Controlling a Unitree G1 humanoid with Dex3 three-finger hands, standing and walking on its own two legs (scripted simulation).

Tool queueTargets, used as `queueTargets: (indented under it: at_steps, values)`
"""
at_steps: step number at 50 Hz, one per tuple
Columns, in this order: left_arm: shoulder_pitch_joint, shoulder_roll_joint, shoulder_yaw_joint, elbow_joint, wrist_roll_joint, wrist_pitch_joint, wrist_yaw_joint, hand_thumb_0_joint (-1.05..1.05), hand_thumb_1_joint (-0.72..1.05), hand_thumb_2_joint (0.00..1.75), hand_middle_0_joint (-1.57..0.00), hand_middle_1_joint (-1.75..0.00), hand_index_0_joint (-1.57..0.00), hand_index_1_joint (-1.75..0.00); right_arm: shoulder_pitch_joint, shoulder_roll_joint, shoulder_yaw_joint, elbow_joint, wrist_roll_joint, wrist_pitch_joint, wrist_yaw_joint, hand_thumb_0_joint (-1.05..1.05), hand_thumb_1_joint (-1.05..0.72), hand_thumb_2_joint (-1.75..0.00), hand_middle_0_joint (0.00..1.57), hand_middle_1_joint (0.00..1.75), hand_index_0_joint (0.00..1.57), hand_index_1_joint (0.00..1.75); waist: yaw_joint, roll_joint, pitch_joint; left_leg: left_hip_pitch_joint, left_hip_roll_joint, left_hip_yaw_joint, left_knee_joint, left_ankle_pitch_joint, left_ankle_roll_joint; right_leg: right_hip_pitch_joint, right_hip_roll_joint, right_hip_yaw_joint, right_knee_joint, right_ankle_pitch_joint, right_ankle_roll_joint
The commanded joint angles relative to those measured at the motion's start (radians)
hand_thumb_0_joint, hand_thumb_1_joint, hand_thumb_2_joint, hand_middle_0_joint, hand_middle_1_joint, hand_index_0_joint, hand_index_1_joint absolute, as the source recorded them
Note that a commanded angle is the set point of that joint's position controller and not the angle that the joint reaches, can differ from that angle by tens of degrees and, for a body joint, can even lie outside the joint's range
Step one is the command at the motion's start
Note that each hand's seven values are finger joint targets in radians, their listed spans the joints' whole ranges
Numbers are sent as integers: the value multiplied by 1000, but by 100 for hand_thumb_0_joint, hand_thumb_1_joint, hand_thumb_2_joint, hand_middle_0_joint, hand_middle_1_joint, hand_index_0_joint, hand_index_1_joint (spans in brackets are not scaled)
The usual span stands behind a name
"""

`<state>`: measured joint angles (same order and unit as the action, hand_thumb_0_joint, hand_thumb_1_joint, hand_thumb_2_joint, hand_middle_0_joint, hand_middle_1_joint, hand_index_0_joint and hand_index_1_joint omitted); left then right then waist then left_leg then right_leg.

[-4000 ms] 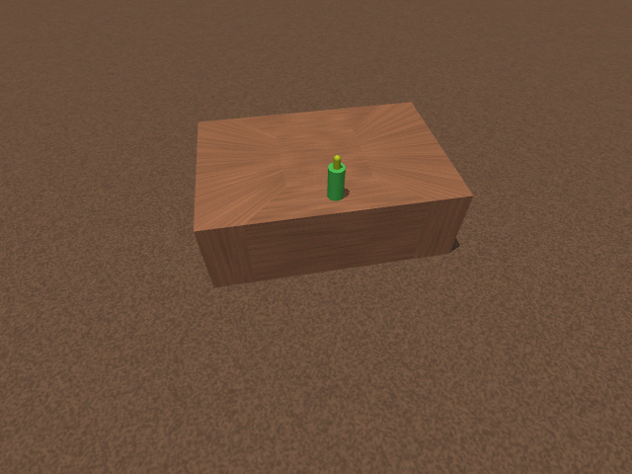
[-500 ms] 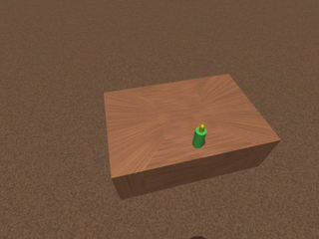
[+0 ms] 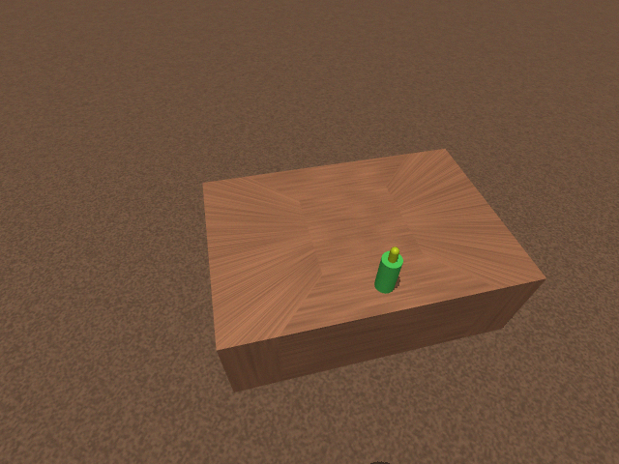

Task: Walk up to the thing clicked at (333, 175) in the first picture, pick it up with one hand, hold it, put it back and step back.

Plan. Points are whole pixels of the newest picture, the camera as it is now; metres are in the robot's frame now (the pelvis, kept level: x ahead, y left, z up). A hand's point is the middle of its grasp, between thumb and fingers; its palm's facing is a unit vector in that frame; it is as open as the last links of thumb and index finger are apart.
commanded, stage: walk up
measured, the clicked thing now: (389, 267) +0.66 -0.20 -0.36
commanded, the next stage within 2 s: stand in 0.06 s
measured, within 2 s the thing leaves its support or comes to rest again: neither
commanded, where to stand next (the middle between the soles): +0.03 +0.00 m, yaw +2 degrees
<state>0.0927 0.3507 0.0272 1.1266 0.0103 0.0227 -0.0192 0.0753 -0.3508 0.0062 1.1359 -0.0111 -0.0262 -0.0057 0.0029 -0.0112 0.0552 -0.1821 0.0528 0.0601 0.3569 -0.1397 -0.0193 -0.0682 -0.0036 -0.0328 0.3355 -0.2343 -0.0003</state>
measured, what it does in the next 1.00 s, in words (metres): stands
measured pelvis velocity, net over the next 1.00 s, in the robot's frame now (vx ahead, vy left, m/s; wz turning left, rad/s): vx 0.00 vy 0.01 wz -0.01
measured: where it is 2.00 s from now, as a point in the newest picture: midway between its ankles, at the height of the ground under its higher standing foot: outside the picture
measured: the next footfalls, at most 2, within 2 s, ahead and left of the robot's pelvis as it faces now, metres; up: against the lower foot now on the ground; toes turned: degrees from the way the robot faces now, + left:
none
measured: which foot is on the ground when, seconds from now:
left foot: down 0.00-1.00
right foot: down 0.00-1.00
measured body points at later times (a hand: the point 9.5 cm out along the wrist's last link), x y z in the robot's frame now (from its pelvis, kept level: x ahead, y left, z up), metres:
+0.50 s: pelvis +0.00 +0.01 +0.00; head +0.01 +0.01 +0.45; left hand +0.08 +0.31 -0.13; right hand +0.08 -0.29 -0.13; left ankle +0.03 +0.13 -0.75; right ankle -0.03 -0.12 -0.75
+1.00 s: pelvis +0.00 +0.01 +0.00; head +0.01 +0.02 +0.45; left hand +0.08 +0.31 -0.13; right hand +0.08 -0.29 -0.13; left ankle +0.03 +0.13 -0.75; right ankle -0.03 -0.12 -0.75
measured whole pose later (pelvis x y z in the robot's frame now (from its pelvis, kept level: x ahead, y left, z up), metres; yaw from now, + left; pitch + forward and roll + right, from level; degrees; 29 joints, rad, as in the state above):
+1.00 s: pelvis +0.00 +0.01 +0.00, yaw +0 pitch -2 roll +0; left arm 0.12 0.36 -0.01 1.12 0.01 -0.01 0.00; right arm 0.08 -0.35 0.00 1.15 -0.01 -0.01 0.01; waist -0.01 -0.01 0.05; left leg -0.15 0.03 0.07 0.32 -0.13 0.00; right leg -0.04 -0.02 -0.02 0.29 -0.22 0.02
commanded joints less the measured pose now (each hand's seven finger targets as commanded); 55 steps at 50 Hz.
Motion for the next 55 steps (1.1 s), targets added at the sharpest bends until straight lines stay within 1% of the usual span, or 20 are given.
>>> queueTargets:
  at_steps: [1, 2, 3, 4, 7, 14, 16, 17, 20, 23, 26, 30, 31, 35, 38, 40, 42, 49, 51, 55]
  values:
    - [-32, 209, 44, -61, 0, -20, 11, 0, 90, 90, -20, -30, -20, -30, -48, -217, -48, -60, 0, -18, -18, 0, -90, -90, 20, 30, 20, 30, -5, 14, -97, 103, 95, -93, -37, 152, 45, -58, -117, 89, -70, 152, -23]
    - [-35, 205, 43, -62, 0, -20, 11, 0, 90, 90, -20, -30, -20, -30, -46, -219, -47, -60, 1, -18, -17, 0, -90, -90, 20, 30, 20, 30, -6, 17, -99, 101, 96, -95, -40, 140, 45, -53, -118, 91, -74, 147, -23]
    - [-40, 191, 29, -62, 0, -34, 13, 0, 90, 90, -20, -30, -20, -30, -61, -206, -41, -56, 0, -13, -12, 0, -90, -90, 20, 30, 20, 30, -1, 54, -93, 94, 98, -99, -53, 106, 33, -45, -138, 113, -100, 120, -22]
    - [-46, 206, 31, -61, 0, -40, 16, 0, 90, 90, -20, -30, -20, -30, -59, -196, -39, -57, 1, -11, -8, 0, -90, -90, 20, 30, 20, 30, -10, 41, -84, 94, 99, -108, -62, 103, 28, -49, -136, 113, -99, 109, -22]
    - [-47, 208, 30, -59, -1, -47, 19, 0, 90, 90, -20, -30, -20, -30, -56, -204, -41, -55, 1, -9, -4, 0, -90, -90, 20, 30, 20, 30, -8, 30, -76, 91, 100, -110, -67, 87, 30, -52, -137, 111, -105, 103, -20]
    - [-26, 208, 22, -54, -3, -54, 22, 0, 90, 90, -20, -30, -20, -30, -47, -213, -45, -46, 0, -12, -1, 0, -90, -90, 20, 30, 20, 30, -4, 14, -114, 136, 108, -107, -58, 187, 36, -27, -141, 103, -88, 199, -14]
    - [-25, 206, 21, -52, -3, -54, 24, 0, 90, 90, -20, -30, -20, -30, -52, -210, -44, -46, 0, -12, 0, 0, -90, -90, 20, 30, 20, 30, -3, 7, -92, 131, 107, -110, -69, 164, 34, -43, -136, 97, -93, 165, -10]
    - [-31, 206, 19, -50, -2, -53, 24, 0, 90, 90, -20, -30, -20, -30, -43, -208, -44, -44, 0, -10, 0, 0, -90, -90, 20, 30, 20, 30, -8, -2, -71, 110, 101, -112, -78, 118, 32, -52, -137, 102, -105, 130, -10]
    - [-34, 209, 20, -55, -1, -53, 25, 0, 90, 90, -20, -30, -20, -30, -36, -206, -46, -43, -1, -8, 0, 0, -90, -90, 20, 30, 20, 30, -10, 3, -83, 121, 104, -109, -77, 122, 34, -50, -138, 100, -100, 126, -12]
    - [-28, 208, 17, -53, -2, -50, 26, 0, 90, 90, -20, -30, -20, -30, -47, -208, -47, -41, -1, -8, 2, 0, -90, -90, 20, 30, 20, 30, -7, 9, -62, 107, 101, -116, -92, 93, 29, -61, -133, 97, -102, 95, -13]
    - [-19, 214, 17, -54, -2, -54, 26, 0, 90, 90, -20, -30, -20, -30, -42, -202, -47, -40, 0, -9, 3, 0, -90, -90, 20, 30, 20, 30, -7, -6, -83, 129, 104, -113, -81, 138, 33, -51, -137, 99, -99, 128, -12]
    - [-21, 214, 14, -58, -1, -55, 28, 0, 90, 90, -20, -30, -20, -30, -39, -202, -48, -39, 0, -7, 4, 0, -90, -90, 20, 30, 20, 30, -10, 4, -89, 123, 102, -108, -69, 147, 33, -40, -141, 100, -101, 146, -13]
    - [-29, 214, 14, -59, -2, -54, 28, 0, 90, 90, -20, -30, -20, -30, -33, -203, -46, -35, -1, -6, 4, 0, -90, -90, 20, 30, 20, 30, -13, 8, -86, 115, 98, -107, -79, 121, 30, -45, -142, 106, -107, 131, -14]
    - [-13, 219, 14, -61, -2, -57, 29, 0, 90, 90, -20, -30, -20, -30, -34, -204, -47, -39, 1, -7, 3, 0, -90, -90, 20, 30, 20, 30, -11, 11, -122, 147, 103, -103, -58, 204, 36, -27, -145, 101, -90, 217, -12]
    - [-8, 212, 12, -59, -2, -54, 30, 0, 90, 90, -20, -30, -20, -30, -36, -209, -46, -38, 2, -7, 1, 0, -90, -90, 20, 30, 20, 30, -9, 33, -107, 137, 106, -103, -60, 180, 39, -29, -145, 100, -90, 188, -14]
    - [-9, 215, 11, -61, -2, -54, 31, 0, 90, 90, -20, -30, -20, -30, -35, -205, -46, -38, 2, -5, 2, 0, -90, -90, 20, 30, 20, 30, -10, 11, -92, 131, 105, -105, -63, 187, 36, -38, -142, 94, -92, 185, -12]
    - [-10, 213, 10, -58, -1, -53, 29, 0, 90, 90, -20, -30, -20, -30, -36, -203, -44, -41, 1, -4, 2, 0, -90, -90, 20, 30, 20, 30, -14, 9, -62, 109, 98, -104, -79, 116, 32, -57, -140, 100, -111, 125, -11]
    - [-6, 215, 12, -63, 0, -55, 30, 0, 90, 90, -20, -30, -20, -30, -34, -206, -46, -46, 2, -6, 2, 0, -90, -90, 20, 30, 20, 30, -12, 15, -97, 136, 102, -103, -66, 162, 39, -37, -146, 101, -102, 171, -14]
    - [-5, 212, 10, -65, -2, -56, 29, 0, 90, 90, -20, -30, -20, -30, -41, -209, -45, -45, 2, -7, 3, 0, -90, -90, 20, 30, 20, 30, -7, 22, -90, 129, 104, -109, -69, 172, 37, -35, -143, 96, -100, 169, -12]
    - [-6, 209, 10, -62, 1, -51, 28, 0, 90, 90, -20, -30, -20, -30, -43, -210, -46, -43, 2, -7, 1, 0, -90, -90, 20, 30, 20, 30, -8, 17, -79, 121, 103, -109, -76, 137, 35, -43, -142, 96, -104, 129, -16]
